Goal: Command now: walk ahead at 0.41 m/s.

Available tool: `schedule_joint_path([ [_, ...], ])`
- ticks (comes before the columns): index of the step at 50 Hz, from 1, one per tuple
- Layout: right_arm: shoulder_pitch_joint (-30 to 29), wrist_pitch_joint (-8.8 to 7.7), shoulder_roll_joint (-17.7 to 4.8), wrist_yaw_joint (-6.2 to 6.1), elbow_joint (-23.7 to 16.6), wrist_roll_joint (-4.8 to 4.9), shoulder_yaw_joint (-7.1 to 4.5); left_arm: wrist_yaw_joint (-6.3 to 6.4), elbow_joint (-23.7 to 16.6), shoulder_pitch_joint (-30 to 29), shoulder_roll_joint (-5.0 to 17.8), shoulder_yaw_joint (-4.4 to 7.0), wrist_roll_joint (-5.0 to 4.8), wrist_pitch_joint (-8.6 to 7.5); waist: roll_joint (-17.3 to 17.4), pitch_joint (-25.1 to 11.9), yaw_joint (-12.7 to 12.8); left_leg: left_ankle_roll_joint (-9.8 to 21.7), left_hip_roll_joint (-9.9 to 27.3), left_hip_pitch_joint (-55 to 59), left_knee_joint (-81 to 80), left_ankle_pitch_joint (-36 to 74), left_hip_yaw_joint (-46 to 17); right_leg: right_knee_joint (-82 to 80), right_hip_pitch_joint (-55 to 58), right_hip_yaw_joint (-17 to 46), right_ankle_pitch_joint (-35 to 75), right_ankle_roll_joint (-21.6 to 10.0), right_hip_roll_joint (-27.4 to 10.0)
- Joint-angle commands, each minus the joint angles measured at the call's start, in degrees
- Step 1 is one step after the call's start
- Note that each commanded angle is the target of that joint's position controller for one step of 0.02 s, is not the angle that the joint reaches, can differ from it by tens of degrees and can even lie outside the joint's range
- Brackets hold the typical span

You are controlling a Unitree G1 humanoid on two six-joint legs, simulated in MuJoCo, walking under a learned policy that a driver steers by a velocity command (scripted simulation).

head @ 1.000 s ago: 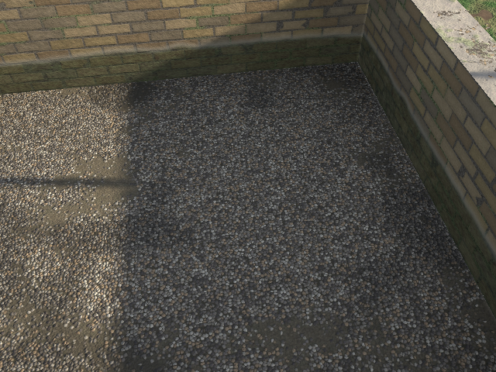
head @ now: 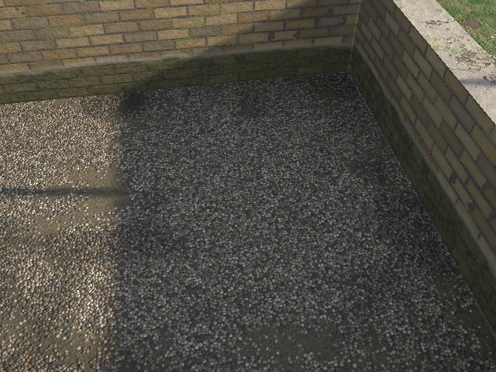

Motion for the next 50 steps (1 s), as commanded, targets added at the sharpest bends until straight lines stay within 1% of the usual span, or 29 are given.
schedule_joint_path([
  [1,-3.84,-0.36,-4.63,-0.21,-6.39,-0.24,-1.37,0.11,-5.95,-3.81,3.84,0.9,0.05,-0.73,0.8,-3.87,0.39,2.08,5.08,6.1,1.22,26.01,-3.43,-0.1,-5.09,0.15,23.09,-2.35,-3.76],
  [7,-6.64,-0.19,-3.56,-0.1,-9.73,-0.45,-1.58,-0.29,-8.83,-5.85,3.86,0.9,-0.24,-0.92,-0.32,-4.9,0.4,0.64,4.07,4.84,3.78,23.23,-2.33,1.17,-4.75,0.99,27.11,-2.54,-4.28],
  [8,-4.42,-0.65,-3.31,-0.04,-8.79,-0.66,-1.53,0.48,-7.76,-3.7,4.24,0.94,-0.98,-0.62,-0.73,-7.31,-0.61,0.34,2.74,6.45,2.8,11.7,-1.32,-0.89,-3.89,3.65,19.51,-2.94,-4.38],
  [10,-6.02,-0.92,-2.53,0.25,-9.3,-0.55,-1.09,0.7,-8.99,-6.68,4.19,0.85,-0.94,-0.08,-1.91,-2.66,-0.82,-0.01,2.47,3.9,1.97,8.24,-1.33,-1.8,-5.84,4.35,17.44,-3.14,-4.75],
  [12,-6.58,-1.23,-2.65,0.4,-9.62,-0.42,-1.05,0.57,-9.54,-6.82,4.28,0.86,-0.87,0.17,-1.47,-1.5,-0.51,0.1,2.63,3.51,2.03,8.59,-1.63,-2.0,-6.67,4.32,16.06,-2.98,-4.62],
  [13,-9.21,-0.95,-2.87,0.42,-11.08,0.13,-1.04,-0.35,-11.27,-9.04,4.01,0.74,-0.42,-0.2,-0.93,0.2,0.66,0.14,4.14,2.03,3.05,19.6,-2.77,0.38,-7.53,1.55,23.22,-2.46,-4.46],
  [14,-6.24,-1.45,-2.83,0.4,-9.84,-0.43,-1.27,0.23,-9.64,-5.09,3.98,0.86,-0.6,-0.32,-0.2,-5.21,0.01,0.37,3.17,5.42,2.76,11.1,-2.02,-1.34,-5.35,3.67,15.99,-2.65,-4.17],
  [17,-7.02,-1.84,-2.4,0.53,-10.24,-0.27,-0.99,0.32,-10.63,-7.2,4.09,0.85,-0.76,-0.13,-0.4,-2.24,-0.13,0.27,3.07,3.58,2.1,10.17,-2.06,-1.51,-6.08,3.81,15.22,-2.68,-4.19],
  [18,-9.57,-1.39,-2.81,0.51,-11.62,0.29,-1.09,-0.52,-12.26,-9.3,3.75,0.71,-0.31,-0.36,0.19,-0.1,1.02,0.21,4.32,1.75,3.1,20.9,-3.09,0.72,-6.92,1.19,22.77,-2.22,-4.28],
  [19,-6.61,-1.78,-2.65,0.46,-10.32,-0.3,-1.25,0.08,-10.58,-5.56,3.7,0.8,-0.55,-0.38,0.46,-5.43,0.28,0.36,3.29,5.08,2.9,12.08,-2.14,-0.85,-4.98,3.21,15.91,-2.38,-3.96],
  [20,-6.76,-1.87,-2.22,0.55,-10.6,-0.27,-1.05,0.17,-10.92,-6.79,3.84,0.76,-0.75,-0.28,-0.22,-3.21,-0.12,0.19,3.07,3.89,2.53,11.08,-2.01,-1.17,-5.75,3.37,15.54,-2.47,-4.03],
  [24,-6.63,-2.06,-2.33,0.61,-10.58,-0.24,-1.01,0.21,-11.56,-7.56,3.66,0.75,-0.69,-0.02,-0.45,-2.42,0.05,0.17,3.09,3.15,2.42,10.91,-2.1,-1.06,-5.77,3.32,15.43,-2.48,-4.03],
  [25,-8.87,-1.6,-2.72,0.62,-11.77,0.22,-1.07,-0.62,-12.98,-9.51,3.33,0.63,-0.14,-0.39,-0.02,-0.69,1.15,0.11,4.44,1.58,3.36,21.89,-3.2,1.22,-6.38,0.81,22.94,-2.19,-4.14],
  [26,-5.83,-2.0,-2.7,0.49,-10.46,-0.33,-1.3,0.02,-11.26,-5.83,3.35,0.73,-0.5,-0.49,0.28,-6.28,0.32,0.26,3.37,5.1,3.21,12.88,-2.2,-0.36,-4.26,2.81,16.29,-2.33,-3.85],
  [29,-6.15,-2.1,-2.37,0.58,-10.64,-0.32,-1.07,0.19,-11.89,-7.92,3.42,0.7,-0.71,-0.22,-0.54,-3.11,-0.07,0.09,3.1,3.25,2.6,11.13,-2.06,-0.69,-5.2,3.2,15.99,-2.56,-4.06],
  [30,-8.64,-1.56,-2.82,0.6,-11.9,0.15,-1.16,-0.64,-13.3,-9.86,3.09,0.55,-0.21,-0.46,0.01,-0.73,1.04,-0.03,4.29,1.39,3.58,21.72,-3.05,1.4,-6.23,0.73,23.47,-2.22,-4.24],
  [31,-5.62,-1.93,-2.68,0.49,-10.59,-0.39,-1.33,-0.01,-11.56,-6.19,3.19,0.66,-0.58,-0.49,0.06,-6.18,0.22,0.12,3.28,4.87,3.43,12.67,-2.07,-0.15,-4.38,2.78,16.69,-2.36,-3.92],
  [34,-5.94,-2.07,-2.33,0.61,-10.76,-0.37,-1.09,0.14,-12.13,-8.13,3.29,0.63,-0.75,-0.27,-0.74,-3.1,-0.17,0.0,3.08,3.15,2.8,10.87,-2.0,-0.6,-5.37,3.21,16.03,-2.58,-4.12],
  [35,-8.51,-1.54,-2.79,0.63,-12.02,0.1,-1.17,-0.69,-13.53,-10.04,2.96,0.48,-0.24,-0.52,-0.12,-0.69,0.95,-0.13,4.26,1.3,3.78,21.47,-3.01,1.47,-6.42,0.73,23.51,-2.26,-4.3],
  [36,-5.52,-1.93,-2.63,0.52,-10.72,-0.44,-1.35,-0.06,-11.77,-6.36,3.09,0.61,-0.62,-0.56,-0.06,-6.15,0.14,0.04,3.26,4.81,3.61,12.42,-2.04,-0.1,-4.6,2.81,16.68,-2.39,-3.99],
  [38,-5.91,-2.02,-2.21,0.6,-10.97,-0.42,-1.11,0.08,-12.24,-8.04,3.25,0.6,-0.81,-0.39,-0.83,-3.29,-0.28,-0.12,3.07,3.23,2.97,10.74,-1.95,-0.62,-5.59,3.18,16.0,-2.53,-4.14],
  [39,-8.49,-1.54,-2.59,0.64,-12.05,0.04,-1.14,-0.74,-13.67,-10.2,2.85,0.43,-0.23,-0.69,-0.23,-1.02,0.87,-0.16,4.32,1.39,3.87,21.41,-3.0,1.62,-6.42,0.75,23.56,-2.31,-4.33],
  [40,-5.62,-1.93,-2.64,0.52,-10.84,-0.46,-1.41,-0.09,-11.94,-6.47,2.98,0.56,-0.67,-0.67,0.05,-6.29,0.08,-0.03,3.18,4.86,3.76,12.16,-2.01,-0.1,-4.59,2.84,16.79,-2.4,-4.09],
  [43,-6.14,-2.05,-2.14,0.66,-11.02,-0.42,-1.1,0.03,-12.46,-8.3,3.1,0.53,-0.81,-0.4,-0.76,-3.04,-0.26,-0.11,3.07,3.07,3.06,10.38,-2.0,-0.63,-5.81,3.25,15.73,-2.59,-4.24],
  [44,-8.78,-1.52,-2.58,0.69,-12.25,0.07,-1.17,-0.8,-13.87,-10.17,2.74,0.35,-0.28,-0.66,-0.11,-0.63,0.89,-0.24,4.23,1.18,3.99,20.98,-3.01,1.46,-6.82,0.71,23.24,-2.26,-4.41],
  [45,-5.79,-1.93,-2.41,0.57,-10.95,-0.45,-1.34,-0.16,-12.07,-6.45,2.9,0.5,-0.66,-0.7,-0.06,-6.16,0.09,-0.05,3.26,4.78,3.83,11.95,-2.07,-0.15,-4.98,2.81,16.32,-2.38,-4.09],
  [48,-6.28,-2.08,-2.07,0.67,-11.08,-0.4,-1.1,-0.01,-12.58,-8.25,3.03,0.49,-0.81,-0.49,-0.69,-3.07,-0.25,-0.11,3.09,3.09,3.13,10.37,-2.06,-0.64,-5.92,3.17,15.53,-2.58,-4.27],
  [49,-8.92,-1.55,-2.52,0.7,-12.3,0.07,-1.17,-0.83,-13.99,-10.11,2.65,0.31,-0.26,-0.74,0.0,-0.64,0.92,-0.24,4.24,1.17,4.04,21.0,-3.07,1.46,-6.91,0.64,23.09,-2.26,-4.45],
  [50,-5.92,-1.95,-2.33,0.58,-11.0,-0.44,-1.33,-0.2,-12.17,-6.37,2.82,0.46,-0.65,-0.76,0.01,-6.21,0.12,-0.05,3.28,4.78,3.89,11.99,-2.13,-0.13,-5.03,2.7,16.2,-2.36,-4.12],
])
